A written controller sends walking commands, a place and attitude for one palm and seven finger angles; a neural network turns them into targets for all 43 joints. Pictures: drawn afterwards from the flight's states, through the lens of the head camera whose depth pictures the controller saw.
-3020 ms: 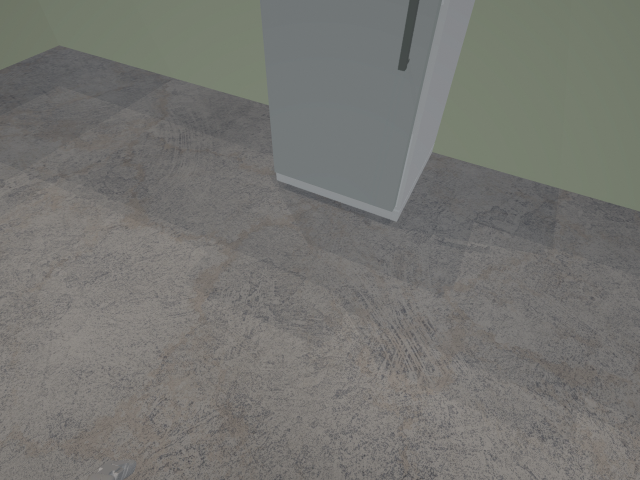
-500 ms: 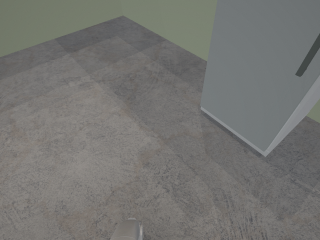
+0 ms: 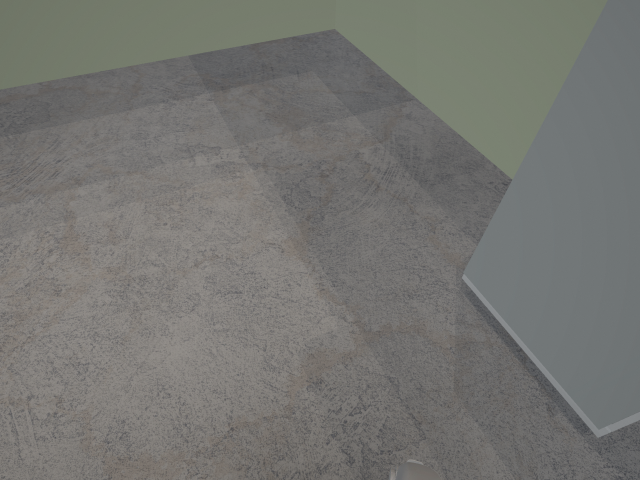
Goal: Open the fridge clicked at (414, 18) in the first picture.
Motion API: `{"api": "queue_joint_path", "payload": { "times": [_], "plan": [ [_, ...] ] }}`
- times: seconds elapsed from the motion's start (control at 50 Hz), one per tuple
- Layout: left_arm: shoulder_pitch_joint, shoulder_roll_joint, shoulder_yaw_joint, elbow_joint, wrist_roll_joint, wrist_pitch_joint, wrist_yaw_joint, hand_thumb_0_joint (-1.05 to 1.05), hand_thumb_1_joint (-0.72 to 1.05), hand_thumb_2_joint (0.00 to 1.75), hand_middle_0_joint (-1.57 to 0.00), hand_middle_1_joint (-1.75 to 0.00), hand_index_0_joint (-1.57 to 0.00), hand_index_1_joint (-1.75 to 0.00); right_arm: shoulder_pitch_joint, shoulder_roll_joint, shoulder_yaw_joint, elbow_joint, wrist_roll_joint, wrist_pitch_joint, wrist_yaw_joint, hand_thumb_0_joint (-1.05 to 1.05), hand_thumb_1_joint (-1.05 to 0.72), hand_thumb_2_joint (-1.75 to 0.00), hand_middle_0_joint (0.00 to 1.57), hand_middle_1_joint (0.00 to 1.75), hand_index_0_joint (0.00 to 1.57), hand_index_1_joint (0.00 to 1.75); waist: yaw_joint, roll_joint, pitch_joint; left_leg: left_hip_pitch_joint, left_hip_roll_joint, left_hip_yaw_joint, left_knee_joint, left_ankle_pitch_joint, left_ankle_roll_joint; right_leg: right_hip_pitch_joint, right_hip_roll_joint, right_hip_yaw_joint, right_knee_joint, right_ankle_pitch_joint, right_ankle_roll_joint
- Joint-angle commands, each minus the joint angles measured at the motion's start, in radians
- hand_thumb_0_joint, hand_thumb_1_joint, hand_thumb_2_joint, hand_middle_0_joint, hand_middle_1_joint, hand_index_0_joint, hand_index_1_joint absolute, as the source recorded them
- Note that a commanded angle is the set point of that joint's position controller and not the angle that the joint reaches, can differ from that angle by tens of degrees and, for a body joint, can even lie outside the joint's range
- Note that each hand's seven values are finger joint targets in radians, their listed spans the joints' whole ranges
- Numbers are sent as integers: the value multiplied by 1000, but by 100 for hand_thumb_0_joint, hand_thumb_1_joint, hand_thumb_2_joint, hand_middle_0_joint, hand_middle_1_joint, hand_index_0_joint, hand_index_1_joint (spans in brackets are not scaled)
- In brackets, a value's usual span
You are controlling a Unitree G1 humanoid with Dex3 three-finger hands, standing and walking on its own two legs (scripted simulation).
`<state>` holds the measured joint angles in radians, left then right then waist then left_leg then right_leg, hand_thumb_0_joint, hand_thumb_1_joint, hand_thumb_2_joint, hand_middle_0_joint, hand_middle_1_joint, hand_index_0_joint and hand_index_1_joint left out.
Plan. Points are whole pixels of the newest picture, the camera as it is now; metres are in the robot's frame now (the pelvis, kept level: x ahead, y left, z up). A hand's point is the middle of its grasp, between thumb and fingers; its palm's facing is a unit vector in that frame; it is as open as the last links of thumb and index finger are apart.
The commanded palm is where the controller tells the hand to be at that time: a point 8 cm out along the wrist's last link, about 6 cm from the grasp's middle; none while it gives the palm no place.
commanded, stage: walk to a spot facing it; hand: right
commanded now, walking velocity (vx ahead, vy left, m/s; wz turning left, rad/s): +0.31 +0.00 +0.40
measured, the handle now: out of the picture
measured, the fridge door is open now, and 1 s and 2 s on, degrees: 0 0 0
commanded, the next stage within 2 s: turn to face it in 0.54 s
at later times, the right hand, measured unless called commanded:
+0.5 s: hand (477, 405) +0.28 -0.23 -0.17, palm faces -0.22 +0.96 -0.17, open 7.4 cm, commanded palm none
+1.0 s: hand (412, 345) +0.37 -0.13 -0.16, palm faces -0.29 +0.94 -0.16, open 7.4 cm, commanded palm none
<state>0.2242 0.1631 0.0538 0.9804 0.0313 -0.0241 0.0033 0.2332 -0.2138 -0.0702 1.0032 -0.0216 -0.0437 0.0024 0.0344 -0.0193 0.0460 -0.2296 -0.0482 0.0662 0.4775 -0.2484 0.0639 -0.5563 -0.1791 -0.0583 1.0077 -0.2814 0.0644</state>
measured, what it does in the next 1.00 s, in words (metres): walks ahead, turning left: right foot, then left foot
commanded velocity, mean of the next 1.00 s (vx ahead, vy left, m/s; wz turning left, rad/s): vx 0.04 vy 0.00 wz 0.13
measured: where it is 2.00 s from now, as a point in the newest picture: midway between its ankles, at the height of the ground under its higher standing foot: outside the picture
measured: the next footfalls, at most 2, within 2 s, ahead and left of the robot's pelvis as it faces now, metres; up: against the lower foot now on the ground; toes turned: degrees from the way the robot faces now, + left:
right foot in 0.16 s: +0.20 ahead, -0.16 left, +0.00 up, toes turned -5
left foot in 0.64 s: +0.24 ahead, +0.10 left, +0.00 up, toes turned +29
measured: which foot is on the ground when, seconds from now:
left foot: down 0.00-0.16, up 0.18-0.62, down 0.64-1.00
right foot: up 0.00-0.14, down 0.16-0.64, up 0.66-1.00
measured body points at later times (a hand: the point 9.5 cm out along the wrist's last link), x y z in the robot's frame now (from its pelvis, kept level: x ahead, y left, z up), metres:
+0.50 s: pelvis +0.16 -0.06 +0.00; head +0.19 -0.07 +0.45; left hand +0.12 +0.19 -0.14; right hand +0.29 -0.28 -0.15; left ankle +0.17 +0.08 -0.67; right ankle +0.16 -0.16 -0.74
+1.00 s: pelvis +0.20 -0.02 +0.00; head +0.21 -0.01 +0.45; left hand +0.15 +0.20 -0.16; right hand +0.38 -0.18 -0.14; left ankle +0.20 +0.08 -0.74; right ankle +0.24 -0.13 -0.70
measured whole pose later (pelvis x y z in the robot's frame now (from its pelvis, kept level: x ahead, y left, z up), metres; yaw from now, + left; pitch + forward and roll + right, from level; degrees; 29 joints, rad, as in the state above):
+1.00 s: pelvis +0.20 -0.02 +0.00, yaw +16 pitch -2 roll +0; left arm 0.28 0.15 0.04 1.03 0.02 0.06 0.00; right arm 0.11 -0.12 -0.02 0.94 -0.02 0.01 -0.02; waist 0.04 -0.01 0.04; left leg -0.24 0.05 0.23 0.53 -0.25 0.05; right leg -0.38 -0.08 -0.10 0.86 -0.44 0.06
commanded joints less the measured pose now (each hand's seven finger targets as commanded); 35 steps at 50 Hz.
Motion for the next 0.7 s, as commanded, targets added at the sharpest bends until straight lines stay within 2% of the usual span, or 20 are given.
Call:
{"api": "queue_joint_path", "payload": {
  "times": [0.0,0.06,0.1,0.12,0.14,0.16,0.18,0.2,0.22,0.26,0.32,0.4,0.5,0.54,0.56,0.58,0.6,0.62,0.64,0.68],
  "plan": [
    [-2,64,7,-63,-4,-19,-20,0,90,90,-20,-30,-20,-30,43,-137,-24,-46,-4,-20,1,0,-90,-90,20,30,20,30,-38,184,1,-54,232,-211,-216,54,112,84,39,-36,-219,47,0],
    [-68,83,10,-94,-9,-32,-19,0,90,90,-20,-30,-20,-30,69,-156,-31,-47,-3,-11,2,0,-90,-90,20,30,20,30,-54,148,5,-37,251,-267,-168,95,104,181,81,-55,-349,26,-9],
    [12,124,17,-73,-9,-43,-8,0,90,90,-20,-30,-20,-30,38,-163,-36,-61,4,-3,3,0,-90,-90,20,30,20,30,-4,115,-19,-86,203,-235,-57,128,65,379,105,-77,-504,77,-9],
    [114,189,31,-41,-5,-50,6,0,90,90,-20,-30,-20,-30,43,-127,-29,-72,8,-1,5,0,-90,-90,20,30,20,30,43,3,-72,-202,144,-200,135,139,27,595,28,14,-576,54,-35],
    [233,312,58,-23,13,-53,11,0,90,90,-20,-30,-20,-30,73,-62,-20,-89,17,0,16,0,-90,-90,20,30,20,30,78,-273,-173,-385,13,-43,457,-199,-38,768,-268,345,-659,50,-135],
    [257,321,48,-28,5,-39,9,0,90,90,-20,-30,-20,-30,41,-82,-16,-111,7,-2,13,0,-90,-90,20,30,20,30,85,-285,-169,-426,40,-63,667,-373,-46,695,-380,446,-731,-8,-199],
    [195,259,33,-35,1,-42,13,0,90,90,-20,-30,-20,-30,-7,-93,-24,-106,-1,4,12,0,-90,-90,20,30,20,30,72,-192,-85,-450,77,-92,771,-302,-52,560,-360,401,-767,-16,-196],
    [133,224,20,-55,-2,-44,16,0,90,90,-20,-30,-20,-30,-18,-85,-30,-104,-3,8,21,0,-90,-90,20,30,20,30,37,-140,-7,-452,112,-84,805,-230,-60,475,-317,310,-770,57,-181],
    [77,185,9,-64,-3,-47,19,0,90,90,-20,-30,-20,-30,13,-74,-30,-89,-6,17,28,0,-90,-90,20,30,20,30,-1,-116,14,-429,136,-76,802,-167,-73,434,-272,198,-762,172,-156],
    [31,154,1,-66,-9,-51,25,0,90,90,-20,-30,-20,-30,67,-50,-29,-67,-4,43,31,0,-90,-90,20,30,20,30,-40,-128,-11,-364,148,-49,789,-94,-97,398,-215,14,-724,413,-136],
    [46,153,5,-52,-12,-46,28,0,90,90,-20,-30,-20,-30,64,-26,-30,-77,-4,71,31,0,-90,-90,20,30,20,30,-46,-134,-37,-354,148,-21,734,-52,-115,411,-189,-99,-708,501,-144],
    [76,152,21,-37,-9,-34,30,0,90,90,-20,-30,-20,-30,-23,-6,-31,-115,-7,85,32,0,-90,-90,20,30,20,30,-25,-126,-26,-378,153,9,584,-21,-125,470,-194,-156,-690,539,-155],
    [100,181,41,-27,-2,-10,22,0,90,90,-20,-30,-20,-30,-126,-5,-25,-158,-7,78,29,0,-90,-90,20,30,20,30,10,-160,-17,-276,119,57,327,-57,-104,493,-213,-205,-620,538,-154],
    [95,200,50,-29,-2,-2,19,0,90,90,-20,-30,-20,-30,-122,-18,-24,-165,-7,70,26,0,-90,-90,20,30,20,30,5,-183,-35,-218,97,73,243,-73,-86,515,-224,-214,-552,570,-140],
    [89,206,54,-36,-4,3,17,0,90,90,-20,-30,-20,-30,-85,-35,-27,-163,-8,65,23,0,-90,-90,20,30,20,30,-20,-166,-51,-152,79,85,189,-52,-73,508,-226,-227,-481,604,-122],
    [78,209,53,-47,-8,5,14,0,90,90,-20,-30,-20,-30,-10,-64,-33,-143,-9,55,19,0,-90,-90,20,30,20,30,-69,-112,-92,-17,65,88,89,35,-57,461,-205,-253,-337,620,-89],
    [103,184,45,-66,-18,9,4,0,90,90,-20,-30,-20,-30,84,-154,-50,-119,-15,36,10,0,-90,-90,20,30,20,30,-112,83,-180,264,182,-62,4,287,-4,244,-153,-271,-83,415,-34],
    [87,107,22,-111,-21,10,1,0,90,90,-20,-30,-20,-30,172,-271,-72,-100,-6,27,-5,0,-90,-90,20,30,20,30,-136,352,-245,418,470,-465,-20,826,135,-50,40,-222,218,-333,31],
    [61,125,18,-105,-27,26,23,0,90,90,-20,-30,-20,-30,180,-268,-66,-88,17,34,-20,0,-90,-90,20,30,20,30,-137,267,-301,350,490,-410,-49,850,172,-17,40,-13,280,-379,12],
    [54,113,12,-59,-16,40,24,0,90,90,-20,-30,-20,-30,8,-167,-37,-121,11,42,-33,0,-90,-90,20,30,20,30,-70,171,-184,179,399,-296,-96,546,127,-7,27,37,312,-220,-1]
  ]
}}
